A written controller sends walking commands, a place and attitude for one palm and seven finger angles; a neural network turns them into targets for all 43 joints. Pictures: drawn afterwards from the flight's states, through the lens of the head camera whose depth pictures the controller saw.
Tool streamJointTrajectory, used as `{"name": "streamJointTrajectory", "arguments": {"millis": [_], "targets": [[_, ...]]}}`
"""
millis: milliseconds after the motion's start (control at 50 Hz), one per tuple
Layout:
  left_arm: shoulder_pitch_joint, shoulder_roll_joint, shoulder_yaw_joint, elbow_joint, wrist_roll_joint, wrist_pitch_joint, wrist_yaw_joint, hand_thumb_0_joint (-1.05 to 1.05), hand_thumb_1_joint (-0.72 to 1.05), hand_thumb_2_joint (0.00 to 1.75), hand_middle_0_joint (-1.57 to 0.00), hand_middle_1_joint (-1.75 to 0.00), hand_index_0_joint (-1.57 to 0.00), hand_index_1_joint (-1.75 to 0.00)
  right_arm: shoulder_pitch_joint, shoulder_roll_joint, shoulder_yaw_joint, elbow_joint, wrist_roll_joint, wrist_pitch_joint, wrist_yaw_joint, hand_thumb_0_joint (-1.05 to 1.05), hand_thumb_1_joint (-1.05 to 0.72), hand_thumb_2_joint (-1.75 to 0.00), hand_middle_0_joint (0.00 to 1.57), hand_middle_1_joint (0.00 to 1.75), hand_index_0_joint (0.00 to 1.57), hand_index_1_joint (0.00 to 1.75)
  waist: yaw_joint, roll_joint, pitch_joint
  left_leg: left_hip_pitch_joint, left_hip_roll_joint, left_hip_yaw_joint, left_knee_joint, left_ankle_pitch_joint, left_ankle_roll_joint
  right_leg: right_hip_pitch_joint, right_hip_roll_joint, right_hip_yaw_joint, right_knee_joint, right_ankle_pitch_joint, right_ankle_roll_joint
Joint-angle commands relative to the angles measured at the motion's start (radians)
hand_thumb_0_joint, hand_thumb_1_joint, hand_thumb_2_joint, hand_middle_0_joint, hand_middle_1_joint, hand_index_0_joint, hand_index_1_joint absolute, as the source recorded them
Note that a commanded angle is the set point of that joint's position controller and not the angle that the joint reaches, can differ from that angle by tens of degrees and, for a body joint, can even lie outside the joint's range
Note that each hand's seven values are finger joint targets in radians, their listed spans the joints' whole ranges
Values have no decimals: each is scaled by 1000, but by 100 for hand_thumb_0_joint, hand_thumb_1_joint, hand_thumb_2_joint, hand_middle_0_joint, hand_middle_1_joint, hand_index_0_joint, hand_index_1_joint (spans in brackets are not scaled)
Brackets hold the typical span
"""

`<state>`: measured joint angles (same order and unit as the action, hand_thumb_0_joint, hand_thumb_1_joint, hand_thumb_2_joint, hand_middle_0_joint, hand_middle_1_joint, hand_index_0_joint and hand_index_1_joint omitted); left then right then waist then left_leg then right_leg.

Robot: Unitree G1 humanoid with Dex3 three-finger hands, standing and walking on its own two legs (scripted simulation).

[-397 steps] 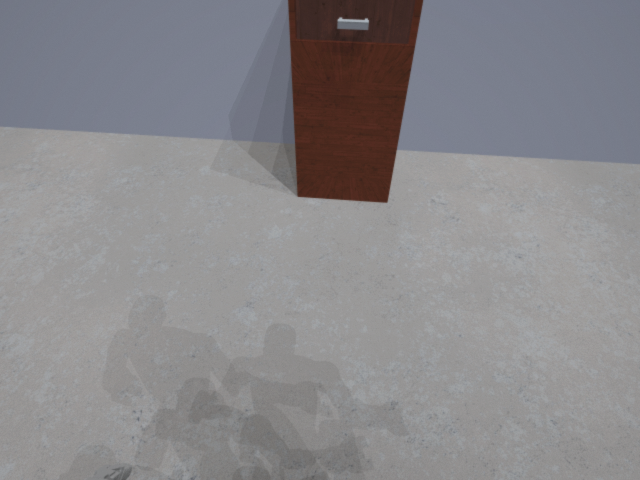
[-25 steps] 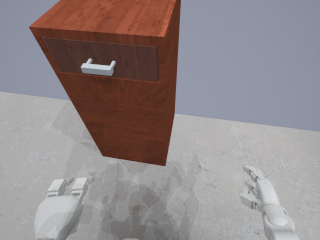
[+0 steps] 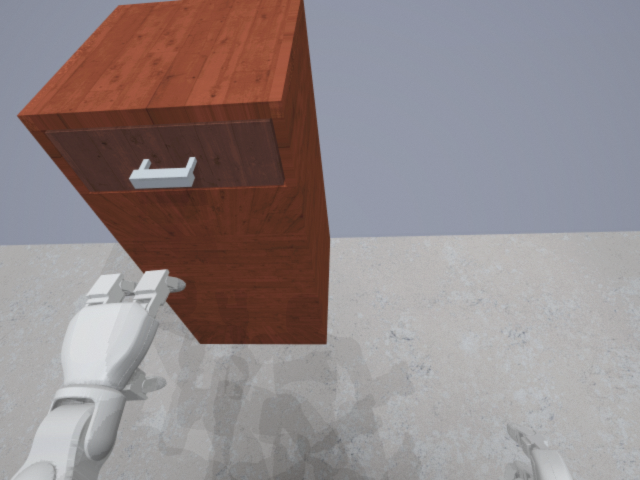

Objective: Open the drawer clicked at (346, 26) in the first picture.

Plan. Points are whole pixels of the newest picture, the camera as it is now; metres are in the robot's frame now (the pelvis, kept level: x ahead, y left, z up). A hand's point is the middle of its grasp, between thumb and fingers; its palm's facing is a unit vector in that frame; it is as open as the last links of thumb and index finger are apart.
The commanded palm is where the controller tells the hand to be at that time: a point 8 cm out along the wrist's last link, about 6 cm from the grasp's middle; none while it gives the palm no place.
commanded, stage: raise the hand with hooked fingers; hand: left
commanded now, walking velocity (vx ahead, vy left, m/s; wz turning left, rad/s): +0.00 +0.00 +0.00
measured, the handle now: (165, 170) +0.57 +0.34 +0.05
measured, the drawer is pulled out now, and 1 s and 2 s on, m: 0.00 0.00 0.00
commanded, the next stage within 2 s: move the hooked fingers above the handle in 0.90 s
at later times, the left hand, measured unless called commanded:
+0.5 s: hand (73, 251) +0.30 +0.30 +0.16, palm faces +0.13 -0.03 -0.99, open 13.8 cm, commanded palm +0.27 +0.29 +0.21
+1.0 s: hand (81, 246) +0.31 +0.29 +0.17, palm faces +0.15 -0.04 -0.99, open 13.9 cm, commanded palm +0.27 +0.28 +0.21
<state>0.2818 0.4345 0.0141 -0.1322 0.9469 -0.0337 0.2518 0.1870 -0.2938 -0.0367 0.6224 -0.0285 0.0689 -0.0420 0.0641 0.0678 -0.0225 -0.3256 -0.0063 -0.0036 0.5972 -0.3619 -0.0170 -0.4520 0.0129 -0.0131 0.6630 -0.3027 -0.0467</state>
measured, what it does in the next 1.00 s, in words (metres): stands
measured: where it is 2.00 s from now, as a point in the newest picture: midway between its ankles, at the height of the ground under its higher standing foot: outside the picture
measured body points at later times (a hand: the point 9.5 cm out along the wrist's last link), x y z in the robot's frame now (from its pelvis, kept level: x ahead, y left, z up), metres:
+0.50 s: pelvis -0.01 +0.04 +0.02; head -0.01 +0.01 +0.47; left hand +0.29 +0.30 +0.21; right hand +0.23 -0.13 -0.07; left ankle -0.04 +0.14 -0.72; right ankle +0.02 -0.09 -0.72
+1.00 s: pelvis -0.01 +0.03 +0.02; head +0.01 -0.01 +0.47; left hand +0.29 +0.29 +0.22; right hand +0.19 -0.18 -0.10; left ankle -0.04 +0.14 -0.72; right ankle +0.02 -0.09 -0.72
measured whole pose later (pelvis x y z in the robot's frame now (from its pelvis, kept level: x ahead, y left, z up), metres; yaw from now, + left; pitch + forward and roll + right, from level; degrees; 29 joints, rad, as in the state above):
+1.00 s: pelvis -0.01 +0.03 +0.02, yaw +1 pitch +1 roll +0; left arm -0.19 0.52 -0.01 0.00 0.88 0.07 0.00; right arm 0.14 -0.27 0.00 0.64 0.02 0.11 0.01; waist 0.10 0.10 0.00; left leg -0.15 -0.04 -0.02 0.38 -0.24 0.02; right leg -0.25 -0.02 -0.03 0.42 -0.18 -0.01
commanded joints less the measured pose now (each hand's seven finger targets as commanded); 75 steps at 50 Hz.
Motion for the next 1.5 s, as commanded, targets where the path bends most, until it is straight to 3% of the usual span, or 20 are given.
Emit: {"name": "streamJointTrajectory", "arguments": {"millis": [0,40,140,220,340,480,580,640,740,780,840,960,1020,1060,1120,1140,1220,1300,1360,1480], "targets": [[-269,212,164,-180,22,3,104,0,-29,39,-29,-107,-29,-107,-188,-41,-27,-168,1,-77,3,0,-90,-90,20,30,20,30,24,-21,-280,-14,-55,20,-53,262,51,279,-45,77,-121,247,15],[-350,196,123,-167,14,41,91,0,-34,37,-29,-110,-29,-110,-199,-46,-29,-163,12,-71,4,0,-90,-90,20,30,20,30,9,-28,-282,22,-50,20,-66,271,52,265,-37,46,-128,235,15],[-480,186,34,-113,-7,136,-25,0,-45,32,-30,-117,-30,-117,-239,-53,-12,-165,38,-57,-7,0,-90,-90,20,30,20,30,12,-47,-213,71,-34,8,-143,291,48,286,-26,9,-162,213,13],[-560,237,37,-100,5,175,-121,0,-50,30,-30,-120,-30,-120,-245,-51,12,-166,33,-38,-9,0,-90,-90,20,30,20,30,27,-47,-180,105,-23,-5,-192,352,43,341,-19,-6,-184,248,7],[-703,280,63,-54,-4,178,-217,0,-50,30,-30,-120,-30,-120,-242,-47,36,-164,38,-7,3,0,-90,-90,20,30,20,30,26,-20,-150,133,-7,-16,-242,390,26,373,-7,-18,-221,237,-2],[-868,298,37,-65,-23,150,-293,0,-50,30,-30,-120,-30,-120,-217,-50,38,-162,36,-9,17,0,-90,-90,20,30,20,30,16,34,-201,196,-6,-30,-247,477,16,388,-7,-23,-246,268,-5],[-731,264,32,-18,-50,128,-344,0,-50,30,-30,-120,-30,-120,-189,-65,28,-167,41,-4,34,0,-90,-90,20,30,20,30,25,-41,-185,170,0,-24,-255,492,18,396,-5,-31,-254,280,-2],[-741,308,79,-107,-50,90,-336,0,-50,30,-30,-120,-30,-120,-196,-69,25,-185,37,-12,43,0,-90,-90,20,30,20,30,38,-12,-240,177,-1,-32,-253,515,16,418,-2,-26,-248,289,-4],[-764,367,165,-190,-57,26,-260,0,-50,30,-30,-120,-30,-120,-176,-68,14,-173,28,-30,47,0,-90,-90,20,30,20,30,51,27,-283,194,-9,-38,-243,551,8,431,-1,-22,-247,317,-7],[-744,341,159,-133,-64,25,-229,0,-50,30,-30,-120,-30,-120,-165,-65,11,-154,31,-31,46,0,-90,-90,20,30,20,30,48,5,-241,172,-16,-29,-248,521,9,416,-4,-26,-255,312,-8],[-746,328,155,-97,-63,49,-203,0,-50,30,-30,-120,-30,-120,-174,-71,6,-145,40,-30,50,0,-90,-90,20,30,20,30,47,2,-238,156,-21,-20,-248,500,9,416,-2,-21,-258,314,-8],[-716,250,41,-18,-61,124,-248,0,-50,30,-30,-120,-30,-120,-200,-74,11,-152,52,-12,43,0,-90,-90,20,30,20,30,26,-65,-215,125,-31,10,-256,399,33,426,-14,-14,-270,285,5],[-758,312,67,12,-49,122,-275,0,-50,30,-30,-120,-30,-120,-202,-81,16,-152,50,-5,26,0,-90,-90,20,30,20,30,18,-104,-208,104,-35,18,-257,343,44,428,-18,-7,-279,258,12],[-819,349,91,63,-37,101,-282,0,-50,30,-30,-120,-30,-120,-197,-80,23,-143,49,-6,11,0,-90,-90,20,30,20,30,10,-125,-191,83,-37,20,-254,296,50,420,-20,1,-287,215,19],[-910,387,122,109,-39,42,-271,0,-50,30,-30,-120,-30,-120,-182,-72,22,-137,47,-11,-10,0,-90,-90,20,30,20,30,9,-98,-212,78,-46,20,-243,281,53,428,-24,10,-286,207,21],[-949,428,158,116,-42,20,-263,0,-50,30,-30,-120,-30,-120,-176,-75,19,-132,48,-15,-15,0,-90,-90,20,30,20,30,5,-77,-229,75,-45,18,-240,269,51,426,-22,16,-288,188,21],[-1005,411,148,175,-46,-42,-232,0,-50,30,-30,-120,-30,-120,-150,-63,8,-124,47,-27,-26,0,-90,-90,20,30,20,30,4,-7,-272,84,-58,24,-211,319,49,427,-27,19,-270,264,17],[-1032,357,86,300,-41,-38,-227,0,-50,30,-30,-120,-30,-120,-122,-74,1,-114,53,-23,-24,0,-90,-90,20,30,20,30,-17,-42,-236,45,-56,29,-202,304,47,381,-26,12,-267,261,19],[-1060,371,72,419,-28,-19,-245,0,-50,30,-30,-120,-30,-120,-102,-89,-1,-109,60,-11,-26,0,-90,-90,20,30,20,30,-28,-100,-215,-4,-52,32,-201,263,48,368,-29,15,-266,223,23],[-1178,415,94,395,-25,-85,-250,0,-50,30,-30,-120,-30,-120,-51,-93,-20,-120,55,-4,-31,0,-90,-90,20,30,20,30,-25,-65,-359,20,-58,18,-170,321,59,398,-26,17,-217,292,17]]}}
